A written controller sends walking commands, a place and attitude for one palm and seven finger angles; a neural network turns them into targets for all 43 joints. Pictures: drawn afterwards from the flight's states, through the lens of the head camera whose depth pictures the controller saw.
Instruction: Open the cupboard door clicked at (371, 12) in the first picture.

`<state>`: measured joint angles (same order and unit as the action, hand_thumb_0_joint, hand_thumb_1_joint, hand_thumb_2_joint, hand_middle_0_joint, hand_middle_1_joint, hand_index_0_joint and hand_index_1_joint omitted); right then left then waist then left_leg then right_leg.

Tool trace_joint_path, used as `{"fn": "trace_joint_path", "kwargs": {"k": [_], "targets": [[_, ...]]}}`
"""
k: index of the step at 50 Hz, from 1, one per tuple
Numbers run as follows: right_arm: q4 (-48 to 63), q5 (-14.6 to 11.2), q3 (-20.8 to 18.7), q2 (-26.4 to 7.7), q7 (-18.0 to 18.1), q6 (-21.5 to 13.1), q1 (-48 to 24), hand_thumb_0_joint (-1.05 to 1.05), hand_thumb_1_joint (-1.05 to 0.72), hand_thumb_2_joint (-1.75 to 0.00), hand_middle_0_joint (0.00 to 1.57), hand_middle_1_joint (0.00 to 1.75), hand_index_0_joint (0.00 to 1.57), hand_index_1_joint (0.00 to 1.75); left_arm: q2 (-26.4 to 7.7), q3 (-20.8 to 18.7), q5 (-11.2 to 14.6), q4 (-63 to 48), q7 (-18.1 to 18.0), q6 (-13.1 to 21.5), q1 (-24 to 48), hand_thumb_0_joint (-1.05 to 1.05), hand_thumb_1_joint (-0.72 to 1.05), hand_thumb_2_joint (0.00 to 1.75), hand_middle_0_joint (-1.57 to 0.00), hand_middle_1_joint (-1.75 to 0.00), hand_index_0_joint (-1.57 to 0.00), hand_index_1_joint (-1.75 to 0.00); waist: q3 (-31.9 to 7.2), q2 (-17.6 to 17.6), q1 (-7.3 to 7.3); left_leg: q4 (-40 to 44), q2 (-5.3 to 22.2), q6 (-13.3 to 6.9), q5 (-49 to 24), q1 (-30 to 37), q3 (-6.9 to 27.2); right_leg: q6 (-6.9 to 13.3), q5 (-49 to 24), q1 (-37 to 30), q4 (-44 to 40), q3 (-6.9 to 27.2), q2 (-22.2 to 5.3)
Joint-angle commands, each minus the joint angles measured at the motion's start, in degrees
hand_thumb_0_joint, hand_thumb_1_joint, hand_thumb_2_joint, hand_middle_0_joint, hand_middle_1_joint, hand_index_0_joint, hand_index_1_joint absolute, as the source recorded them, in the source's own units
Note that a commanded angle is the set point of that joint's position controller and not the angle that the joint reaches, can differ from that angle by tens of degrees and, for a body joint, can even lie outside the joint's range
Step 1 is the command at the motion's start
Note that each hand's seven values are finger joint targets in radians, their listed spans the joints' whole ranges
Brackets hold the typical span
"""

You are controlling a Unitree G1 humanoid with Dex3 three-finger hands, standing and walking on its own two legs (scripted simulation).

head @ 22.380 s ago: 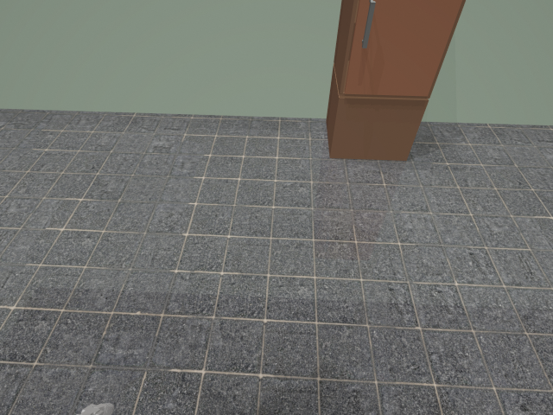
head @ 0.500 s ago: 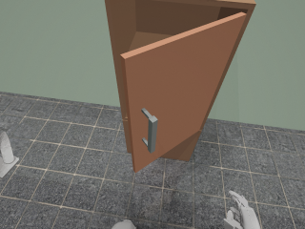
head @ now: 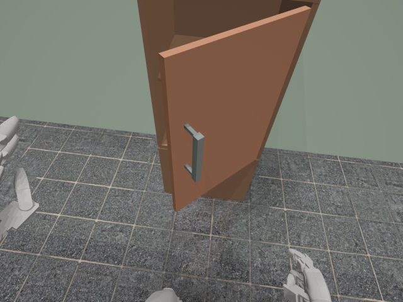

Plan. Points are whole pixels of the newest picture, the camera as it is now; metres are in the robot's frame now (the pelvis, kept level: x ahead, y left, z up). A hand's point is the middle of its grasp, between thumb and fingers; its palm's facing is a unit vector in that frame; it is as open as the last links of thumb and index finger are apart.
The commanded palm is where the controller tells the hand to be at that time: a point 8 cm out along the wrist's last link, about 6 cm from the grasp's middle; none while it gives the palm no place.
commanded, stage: stop stepping back and stand still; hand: left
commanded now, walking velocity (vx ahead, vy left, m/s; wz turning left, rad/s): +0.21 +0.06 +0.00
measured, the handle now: (192, 154) +0.45 +0.07 -0.01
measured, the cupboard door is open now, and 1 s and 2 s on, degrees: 44 44 44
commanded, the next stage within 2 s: let the arm hang, fingers relaxed in 1.14 s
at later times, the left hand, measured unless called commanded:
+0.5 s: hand (9, 242) +0.15 +0.26 +0.16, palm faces +0.49 -0.77 -0.40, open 7.5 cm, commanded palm +0.09 +0.30 +0.18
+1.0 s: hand out of the picture +0.13 +0.29 +0.16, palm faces +0.46 -0.78 -0.42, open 7.5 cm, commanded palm +0.07 +0.32 +0.18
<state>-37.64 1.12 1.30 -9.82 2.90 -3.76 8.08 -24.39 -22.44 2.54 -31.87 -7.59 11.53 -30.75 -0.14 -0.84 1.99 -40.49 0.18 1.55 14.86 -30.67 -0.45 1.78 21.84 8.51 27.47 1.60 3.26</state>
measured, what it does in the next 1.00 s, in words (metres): steps on the spot: left foot, then left foot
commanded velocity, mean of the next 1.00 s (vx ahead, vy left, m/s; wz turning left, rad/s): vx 0.06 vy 0.02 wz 0.00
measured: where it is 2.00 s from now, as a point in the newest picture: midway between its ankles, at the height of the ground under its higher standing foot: outside the picture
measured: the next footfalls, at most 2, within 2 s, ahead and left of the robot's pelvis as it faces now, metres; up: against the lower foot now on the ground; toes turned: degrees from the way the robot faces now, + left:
left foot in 0.04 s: +0.09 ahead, +0.10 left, +0.00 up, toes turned +1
left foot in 0.48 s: +0.00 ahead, +0.12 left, +0.00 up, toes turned +2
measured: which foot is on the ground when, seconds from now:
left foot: up 0.00-0.02, down 0.04-0.28, up 0.30-0.46, down 0.48-1.00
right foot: down 0.00-1.00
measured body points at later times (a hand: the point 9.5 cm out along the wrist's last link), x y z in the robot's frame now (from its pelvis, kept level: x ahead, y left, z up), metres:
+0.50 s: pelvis -0.04 -0.01 +0.00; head -0.05 -0.01 +0.45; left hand +0.12 +0.30 +0.18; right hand +0.09 -0.27 -0.09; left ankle -0.04 +0.12 -0.73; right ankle -0.06 -0.10 -0.73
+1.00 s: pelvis -0.06 +0.01 +0.01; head -0.06 +0.02 +0.46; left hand +0.10 +0.33 +0.18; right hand +0.11 -0.20 -0.07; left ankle -0.04 +0.12 -0.73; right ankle -0.06 -0.10 -0.73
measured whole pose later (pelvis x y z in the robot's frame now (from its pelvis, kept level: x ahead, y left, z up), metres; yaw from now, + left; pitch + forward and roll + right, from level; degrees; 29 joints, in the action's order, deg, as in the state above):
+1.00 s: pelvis -0.06 +0.01 +0.01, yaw +1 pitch -1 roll -1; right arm -35.6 0.5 1.7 -11.2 4.1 -6.9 11.8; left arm -20.8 -22.0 2.0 -25.0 -8.8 9.7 -30.4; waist 0.6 0.3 1.0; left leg -25.1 0.5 -0.8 10.8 -13.9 -0.7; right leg 0.5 11.5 10.0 22.0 -2.6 0.8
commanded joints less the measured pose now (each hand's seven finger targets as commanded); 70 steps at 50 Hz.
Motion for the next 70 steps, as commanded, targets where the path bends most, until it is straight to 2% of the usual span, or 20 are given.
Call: {"fn": "trace_joint_path", "kwargs": {"k": [1,2,3,4,6,9,11,12,14,15,17,21,25,27,45,61,62,63,66,70], "targets": [[10.81,-1.62,-2.35,-8.56,2.85,-2.09,-4.37,0.00,-0.90,-0.90,0.20,0.30,0.20,0.30,-12.86,-10.96,1.25,-10.36,-1.91,1.01,1.87,0.00,0.90,0.90,-0.20,-0.30,-0.20,-0.30,-8.65,3.86,-2.88,15.68,0.58,-2.15,-24.85,19.76,-1.02,-1.61,-50.47,1.31,6.51,-0.44,-8.63],[11.45,-1.78,-2.86,-9.33,2.65,-2.68,-3.10,0.00,-0.90,-0.90,0.20,0.30,0.20,0.30,-12.29,-10.88,1.45,-12.13,-2.00,1.41,0.65,0.00,0.90,0.90,-0.20,-0.30,-0.20,-0.30,-12.72,9.48,-1.63,16.18,6.09,-4.50,-44.25,28.78,3.90,-3.38,-35.58,4.05,10.21,-1.82,-4.06],[11.03,-1.81,-3.47,-9.82,1.57,-3.58,-1.02,0.00,-0.90,-0.90,0.20,0.30,0.20,0.30,-11.83,-10.27,1.50,-12.27,-1.88,1.82,0.89,0.00,0.90,0.90,-0.20,-0.30,-0.20,-0.30,-14.74,9.70,-1.35,17.23,11.41,-6.88,-50.30,34.35,8.80,-3.48,-8.31,8.24,12.58,-0.37,-1.50],[11.24,-1.05,-3.84,-9.05,1.09,-4.42,-0.69,0.00,-0.90,-0.90,0.20,0.30,0.20,0.30,-11.63,-10.59,1.15,-10.81,-1.90,1.62,-1.75,0.00,0.90,0.90,-0.20,-0.30,-0.20,-0.30,-14.80,13.22,-1.16,19.07,13.48,-7.99,-45.30,33.02,13.57,-2.76,6.86,10.82,13.97,-0.11,-0.21],[10.96,-0.34,-3.67,-8.81,0.74,-5.96,-0.49,0.00,-0.90,-0.90,0.20,0.30,0.20,0.30,-11.77,-11.31,1.35,-13.13,-1.96,1.54,-3.57,0.00,0.90,0.90,-0.20,-0.30,-0.20,-0.30,-12.00,13.67,-1.24,24.43,13.81,-8.68,-22.03,25.02,16.79,-2.29,7.87,7.35,13.49,0.63,-1.06],[11.88,-0.97,-3.24,-9.32,1.03,-5.86,-1.53,0.00,-0.90,-0.90,0.20,0.30,0.20,0.30,-9.87,-10.30,1.11,-11.88,-2.54,0.45,-7.78,0.00,0.90,0.90,-0.20,-0.30,-0.20,-0.30,-6.02,12.17,-2.33,29.61,10.07,-6.42,9.05,9.23,10.35,-2.15,1.67,-2.35,4.47,-3.58,-0.82],[12.78,-0.91,-3.34,-9.63,1.61,-5.14,-2.29,0.00,-0.90,-0.90,0.20,0.30,0.20,0.30,-11.90,-12.20,0.63,-10.73,-2.65,0.59,-7.98,0.00,0.90,0.90,-0.20,-0.30,-0.20,-0.30,-3.32,11.27,-2.59,28.51,6.60,-4.11,18.34,-0.07,6.83,-1.44,-0.58,-8.73,-1.89,-4.25,-1.46],[12.66,-0.77,-3.36,-8.90,1.59,-4.67,-1.78,0.00,-0.90,-0.90,0.20,0.30,0.20,0.30,-10.38,-11.14,0.46,-9.13,-2.56,0.93,-7.76,0.00,0.90,0.90,-0.20,-0.30,-0.20,-0.30,-2.44,7.86,-3.03,22.96,3.95,-2.56,15.40,1.42,4.57,-0.35,1.66,-5.84,-7.30,-2.05,-3.64],[11.57,-0.79,-4.49,-9.22,1.40,-4.02,-0.62,0.00,-0.90,-0.90,0.20,0.30,0.20,0.30,-10.56,-10.46,0.33,-8.10,-2.52,1.19,-4.90,0.00,0.90,0.90,-0.20,-0.30,-0.20,-0.30,-2.20,-5.32,-3.01,1.08,-0.52,-0.30,6.24,10.37,1.97,4.91,18.69,12.10,-19.20,16.52,-15.36],[10.36,-0.70,-4.76,-9.32,1.49,-3.80,0.00,0.00,-0.90,-0.90,0.20,0.30,0.20,0.30,-9.82,-9.41,0.18,-7.93,-2.69,1.15,-2.73,0.00,0.90,0.90,-0.20,-0.30,-0.20,-0.30,-0.22,-7.68,-2.92,-7.94,-0.27,-0.31,4.42,10.27,2.36,7.29,20.23,17.25,-20.77,21.34,-20.16],[8.79,-0.51,-3.99,-9.23,1.64,-4.24,0.66,0.00,-0.90,-0.90,0.20,0.30,0.20,0.30,-9.22,-8.16,-0.30,-5.76,-3.35,1.85,2.38,0.00,0.90,0.90,-0.20,-0.30,-0.20,-0.30,0.38,-3.79,-3.81,-10.44,1.74,-1.13,5.06,6.22,3.55,6.61,9.69,12.63,-16.70,17.02,-19.41],[7.93,-0.97,-3.76,-9.05,2.77,-6.27,-0.77,0.00,-0.90,-0.90,0.20,0.30,0.20,0.30,-8.87,-6.50,-1.16,-2.36,-3.63,2.84,7.43,0.00,0.90,0.90,-0.20,-0.30,-0.20,-0.30,0.25,-2.73,-2.70,8.57,1.14,-2.84,0.96,13.52,-0.13,2.99,-5.80,6.43,-10.63,8.95,-15.07],[9.24,-1.15,-4.38,-10.13,2.09,-6.87,-0.58,0.00,-0.90,-0.90,0.20,0.30,0.20,0.30,-9.40,-7.38,-0.90,-6.18,-3.00,3.83,4.49,0.00,0.90,0.90,-0.20,-0.30,-0.20,-0.30,-2.14,0.34,-1.53,14.18,3.93,-3.65,-13.21,19.58,2.70,-1.26,-17.68,2.35,-5.74,4.61,-8.61],[9.02,-0.98,-3.31,-8.76,1.66,-6.42,0.17,0.00,-0.90,-0.90,0.20,0.30,0.20,0.30,-8.91,-7.77,-0.92,-6.84,-2.63,3.85,1.56,0.00,0.90,0.90,-0.20,-0.30,-0.20,-0.30,-4.08,5.93,-2.26,14.76,3.84,-3.21,-19.43,18.23,3.08,-1.35,-23.28,-0.66,-2.38,0.73,-7.07],[10.42,-0.94,-2.79,-8.76,1.80,-5.88,-1.11,0.00,-0.90,-0.90,0.20,0.30,0.20,0.30,-7.40,-6.23,-0.48,-5.45,-2.34,2.15,3.69,0.00,0.90,0.90,-0.20,-0.30,-0.20,-0.30,-2.64,5.57,-2.05,22.17,3.66,-2.18,-0.92,14.44,3.37,-2.50,-11.71,-0.91,-8.25,-0.43,-3.97],[10.32,-1.06,-3.43,-9.14,1.88,-5.70,-1.30,0.00,-0.90,-0.90,0.20,0.30,0.20,0.30,-8.53,-7.71,-0.23,-5.17,-2.67,2.10,-0.53,0.00,0.90,0.90,-0.20,-0.30,-0.20,-0.30,-4.72,5.34,-1.67,21.31,2.52,-1.59,-6.76,16.08,2.96,-2.38,-14.69,-2.44,-9.61,-1.36,-4.21],[-4.66,-1.23,-5.92,-18.84,-3.68,-7.52,-4.16,0.00,-0.90,-0.90,0.20,0.30,0.20,0.30,1.60,16.77,-5.08,39.87,5.82,-5.84,4.92,0.00,0.90,0.90,-0.20,-0.30,-0.20,-0.30,1.47,4.10,-3.57,11.69,4.36,-2.50,-16.56,10.02,5.56,-0.31,-20.08,5.41,-0.40,-3.34,-8.58],[-5.05,-1.28,-6.16,-16.47,-3.58,-3.93,0.99,0.00,-0.90,-0.90,0.20,0.30,0.20,0.30,2.07,15.21,-4.46,41.88,7.14,-9.73,5.50,0.00,0.90,0.90,-0.20,-0.30,-0.20,-0.30,-3.39,3.85,-3.01,11.73,5.12,-2.12,-19.71,15.70,4.38,0.33,-16.92,7.29,-1.24,-0.24,-8.78],[-4.50,-0.15,-4.71,-16.34,-3.08,-0.78,0.44,0.00,-0.90,-0.90,0.20,0.30,0.20,0.30,1.06,16.55,-4.84,48.63,7.65,-10.47,11.34,0.00,0.90,0.90,-0.20,-0.30,-0.20,-0.30,-3.26,-3.88,-1.99,14.62,6.63,-5.17,-12.49,10.49,9.45,0.74,-6.99,5.47,1.55,-1.34,-6.48],[-8.72,0.43,-3.61,-15.26,-2.97,1.66,0.33,0.00,-0.90,-0.90,0.20,0.30,0.20,0.30,-0.20,18.04,-4.50,63.96,7.40,-11.00,17.86,0.00,0.90,0.90,-0.20,-0.30,-0.20,-0.30,-3.58,-9.20,-2.30,12.48,3.51,-4.37,-9.24,13.92,7.30,2.28,-7.02,6.28,-3.16,2.80,-10.66]]}}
